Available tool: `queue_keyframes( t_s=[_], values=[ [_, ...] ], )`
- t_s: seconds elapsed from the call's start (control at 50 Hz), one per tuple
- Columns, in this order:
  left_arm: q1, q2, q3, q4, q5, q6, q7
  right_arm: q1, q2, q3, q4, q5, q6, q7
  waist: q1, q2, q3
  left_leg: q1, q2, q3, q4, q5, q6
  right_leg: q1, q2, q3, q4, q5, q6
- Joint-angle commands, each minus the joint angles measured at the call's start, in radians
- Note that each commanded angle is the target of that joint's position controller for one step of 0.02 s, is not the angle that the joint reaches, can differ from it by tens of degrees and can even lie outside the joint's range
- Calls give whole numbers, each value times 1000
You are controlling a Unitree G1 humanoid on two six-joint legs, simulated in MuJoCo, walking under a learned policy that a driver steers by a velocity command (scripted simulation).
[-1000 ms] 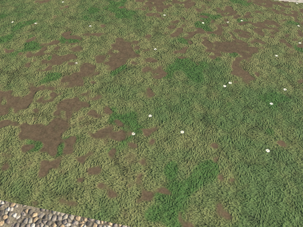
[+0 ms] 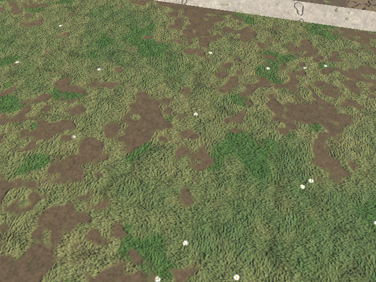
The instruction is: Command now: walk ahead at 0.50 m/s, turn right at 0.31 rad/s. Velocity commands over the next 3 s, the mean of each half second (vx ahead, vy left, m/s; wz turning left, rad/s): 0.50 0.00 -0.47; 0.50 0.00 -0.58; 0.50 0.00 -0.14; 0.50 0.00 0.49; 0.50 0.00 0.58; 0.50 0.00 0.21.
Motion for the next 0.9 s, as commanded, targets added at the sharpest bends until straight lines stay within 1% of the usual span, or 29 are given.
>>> queue_keyframes(
  t_s=[0.02, 0.04, 0.1, 0.16, 0.22, 0.28, 0.32, 0.34, 0.36, 0.38, 0.4, 0.42, 0.44, 0.46, 0.48, 0.5, 0.52, 0.54, 0.56, 0.58, 0.62, 0.66, 0.7, 0.72, 0.76, 0.8, 0.84, 0.88, 0.9],
  values=[
    [45, 56, 29, -47, -3, 12, 7, 32, -65, -15, -13, -15, -18, -2, 1, 128, -57, 177, 265, -251, -317, 44, 116, -169, -109, 60, 11, 117, -9],
    [48, 40, 29, -47, -4, 23, 7, 43, -75, -18, -1, -16, -21, -5, 8, 120, -41, 158, 260, -206, -331, 91, 119, -176, -110, 57, 2, 135, -7],
    [-25, 46, 38, -80, 4, 39, 9, 75, -109, -29, 21, -20, -22, -22, 4, 90, 2, 175, 262, -115, -353, 188, 123, -284, -108, 81, -72, 251, 7],
    [-97, 43, 40, -110, 10, 32, -2, 97, -119, -30, 31, -22, -14, -38, -9, 82, 18, 223, 254, -41, -357, 236, 108, -336, -93, 75, -217, 382, 18],
    [-196, 27, 30, -147, 16, 29, -21, 120, -135, -31, 36, -15, -6, -50, -40, 70, 43, 263, 252, 28, -365, 253, 90, -326, -84, 5, -367, 463, 16],
    [-294, 10, 18, -198, 17, 28, -41, 185, -148, -37, 57, -6, 11, -56, -78, 56, 76, 378, 285, 62, -335, 304, 90, -377, -80, -41, -457, 435, 3],
    [-338, 7, 15, -233, 14, 29, -55, 207, -159, -42, 63, 1, 27, -57, -87, 58, 87, 454, 308, 82, -292, 368, 88, -398, -69, -77, -494, 371, -9],
    [-348, 9, 15, -249, 12, 29, -62, 204, -166, -44, 61, 4, 35, -58, -81, 65, 85, 474, 315, 96, -263, 434, 83, -382, -58, -100, -509, 328, -19],
    [-340, 19, 19, -261, 11, 30, -68, 186, -178, -48, 54, 7, 41, -59, -62, 80, 71, 478, 315, 116, -219, 567, 73, -329, -35, -130, -524, 282, -35],
    [-319, 36, 27, -268, 11, 33, -72, 171, -194, -52, 46, 11, 46, -63, -39, 105, 40, 481, 314, 131, -157, 741, 63, -256, 0, -165, -523, 234, -53],
    [-268, 60, 39, -266, 10, 36, -73, 155, -211, -57, 38, 14, 51, -67, -2, 131, -1, 480, 313, 141, -65, 903, 53, -165, 38, -193, -516, 183, -73],
    [-163, 99, 60, -249, 6, 37, -72, 135, -225, -60, 31, 16, 58, -69, 60, 144, -61, 453, 303, 148, 88, 990, 40, -23, 77, -205, -537, 162, -102],
    [0, 162, 94, -210, 6, 38, -60, 110, -224, -58, 20, 22, 58, -68, 149, 116, -144, 347, 258, 162, 315, 893, 5, 228, 108, -180, -635, 240, -143],
    [113, 261, 122, -183, 10, 46, -35, 127, -165, -39, -9, -5, 44, -63, 158, -60, -225, 54, 186, 155, 649, 331, -38, 523, -78, 119, -652, 268, -208],
    [61, 318, 121, -216, 18, 31, -38, 191, -45, -3, -64, -5, 3, -45, 44, -225, -340, -331, -46, -35, 966, -428, -82, 781, -307, 745, -823, 144, -419],
    [96, 228, 95, -214, 27, 22, -43, 68, -136, -21, -87, 34, -41, -28, 115, -96, -350, -440, 3, -208, 1005, -393, -51, 791, -300, 736, -898, 146, -377],
    [54, 174, 81, -214, 26, 12, -41, 14, -146, -23, -110, 56, -56, -21, 96, -64, -226, -485, 49, -197, 945, -305, -24, 685, -264, 565, -888, 209, -328],
    [-25, 139, 70, -230, 18, 6, -44, 14, -139, -24, -96, 39, -58, -28, 41, 40, -143, -430, 98, -191, 844, -231, -21, 523, -211, 433, -892, 303, -284],
    [-87, 109, 59, -247, 19, 3, -42, 21, -154, -36, -88, 16, -48, -35, 7, 49, -109, -358, 126, -185, 756, -193, -31, 400, -174, 349, -902, 384, -255],
    [-112, 92, 50, -261, 25, 3, -37, 41, -157, -42, -86, 10, -31, -34, -22, 41, -96, -296, 143, -188, 717, -168, -41, 322, -149, 310, -927, 419, -246],
    [-101, 124, 56, -264, 21, -1, -26, 41, -133, -42, -102, -5, -6, -36, -38, 32, -81, -262, 141, -168, 631, -136, -77, 239, -131, 275, -952, 492, -253],
    [-67, 158, 64, -261, 21, -2, -11, -24, -116, -37, -129, -16, 5, -43, -26, 18, -55, -279, 125, -150, 510, -46, -107, 193, -107, 227, -965, 522, -245],
    [-34, 166, 66, -257, 18, 4, 0, -109, -102, -31, -156, -15, 5, -43, 4, -8, -36, -278, 96, -144, 350, 81, -119, 174, -72, 196, -958, 488, -215],
    [-20, 164, 66, -256, 16, 8, 3, -143, -93, -26, -166, -12, 3, -40, 19, -24, -33, -258, 78, -142, 269, 142, -117, 166, -54, 184, -951, 451, -197],
    [4, 164, 66, -251, 14, 13, 4, -204, -84, -20, -188, -4, -2, -32, 46, -50, -26, -215, 47, -137, 142, 230, -111, 158, -43, 190, -940, 372, -170],
    [31, 166, 66, -241, 11, 16, 4, -246, -97, -21, -210, 5, -8, -25, 64, -65, -23, -190, 29, -145, 83, 250, -104, 181, -61, 232, -918, 330, -161],
    [49, 157, 65, -235, 8, 21, 7, -260, -120, -26, -226, 9, -18, -15, 65, -69, -26, -186, 22, -166, 31, 213, -90, 245, -85, 289, -863, 304, -155],
    [42, 162, 67, -240, 11, 28, 14, -239, -145, -34, -228, 11, -31, -8, 45, -90, -31, -148, 15, -173, 1, 133, -70, 291, -108, 348, -807, 313, -146],
    [29, 162, 67, -246, 12, 32, 16, -197, -156, -39, -220, 11, -37, -7, 21, -109, -41, -94, 10, -165, -14, 97, -54, 298, -107, 366, -773, 344, -137]
  ],
)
